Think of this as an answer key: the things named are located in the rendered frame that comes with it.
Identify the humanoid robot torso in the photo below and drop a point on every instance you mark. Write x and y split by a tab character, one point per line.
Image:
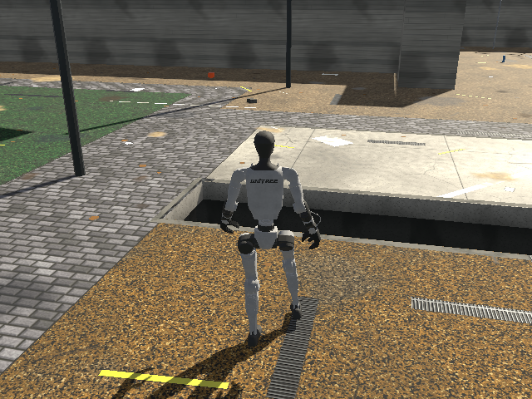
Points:
265	200

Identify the right robot forearm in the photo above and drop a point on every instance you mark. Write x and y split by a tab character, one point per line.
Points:
308	220

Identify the left robot forearm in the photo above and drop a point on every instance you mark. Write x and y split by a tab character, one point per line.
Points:
226	215

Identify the left robot hand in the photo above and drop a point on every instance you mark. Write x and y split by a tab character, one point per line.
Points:
226	229

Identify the robot right upper arm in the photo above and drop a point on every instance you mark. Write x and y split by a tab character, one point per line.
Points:
291	175

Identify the robot left foot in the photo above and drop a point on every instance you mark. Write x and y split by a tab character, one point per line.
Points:
253	339

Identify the robot left upper arm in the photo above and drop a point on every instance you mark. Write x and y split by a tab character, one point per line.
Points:
238	176

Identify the right robot hand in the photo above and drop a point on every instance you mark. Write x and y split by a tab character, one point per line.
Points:
316	237

